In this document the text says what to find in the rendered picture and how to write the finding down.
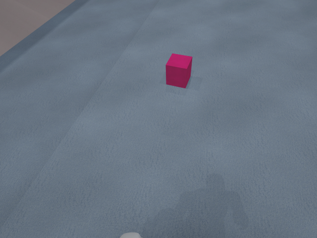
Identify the carton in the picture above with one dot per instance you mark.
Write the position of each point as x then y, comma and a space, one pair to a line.
178, 70

